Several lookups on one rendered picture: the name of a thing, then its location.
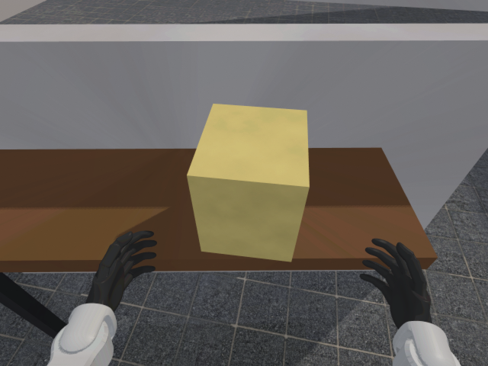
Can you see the table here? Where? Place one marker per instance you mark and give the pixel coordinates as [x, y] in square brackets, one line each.
[61, 209]

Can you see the robot left hand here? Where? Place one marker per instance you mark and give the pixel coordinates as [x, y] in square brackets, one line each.
[115, 274]

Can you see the robot left forearm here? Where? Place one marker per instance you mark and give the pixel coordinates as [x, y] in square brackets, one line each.
[87, 339]

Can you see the carton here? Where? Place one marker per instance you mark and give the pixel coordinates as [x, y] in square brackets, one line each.
[249, 181]

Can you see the robot right hand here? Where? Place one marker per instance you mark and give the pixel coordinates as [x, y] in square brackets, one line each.
[406, 287]

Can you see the robot right forearm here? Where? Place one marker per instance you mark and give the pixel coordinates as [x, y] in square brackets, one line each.
[418, 343]

